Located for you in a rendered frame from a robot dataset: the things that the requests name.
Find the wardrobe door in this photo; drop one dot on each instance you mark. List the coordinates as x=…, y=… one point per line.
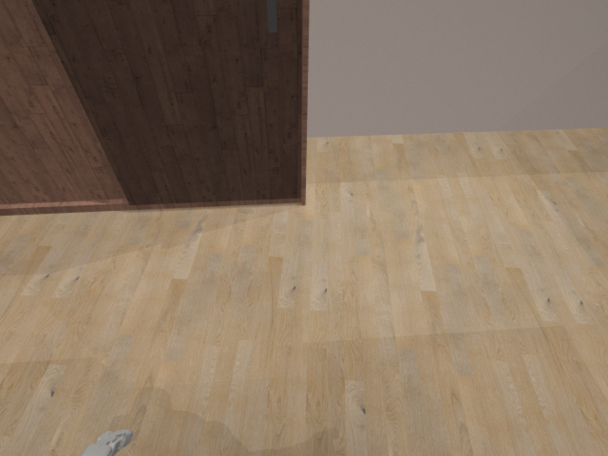
x=191, y=100
x=48, y=148

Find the robot left hand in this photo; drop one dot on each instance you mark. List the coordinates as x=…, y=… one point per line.
x=109, y=443

